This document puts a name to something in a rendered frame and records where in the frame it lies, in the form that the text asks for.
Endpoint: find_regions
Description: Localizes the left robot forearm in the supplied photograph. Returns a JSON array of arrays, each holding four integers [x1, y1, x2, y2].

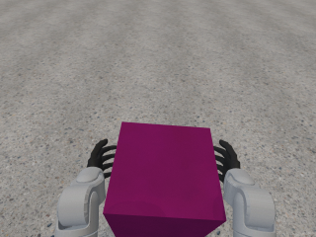
[[54, 166, 106, 237]]

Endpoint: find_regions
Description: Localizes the right robot forearm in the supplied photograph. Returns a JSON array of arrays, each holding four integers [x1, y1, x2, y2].
[[223, 168, 277, 237]]

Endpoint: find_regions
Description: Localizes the right robot hand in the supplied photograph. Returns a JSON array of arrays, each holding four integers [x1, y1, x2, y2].
[[213, 139, 241, 185]]

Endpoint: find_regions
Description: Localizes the left robot hand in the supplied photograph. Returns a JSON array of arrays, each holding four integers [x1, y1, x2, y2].
[[86, 139, 117, 179]]

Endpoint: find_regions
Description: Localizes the carton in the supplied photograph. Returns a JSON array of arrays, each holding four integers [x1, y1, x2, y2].
[[103, 121, 227, 237]]

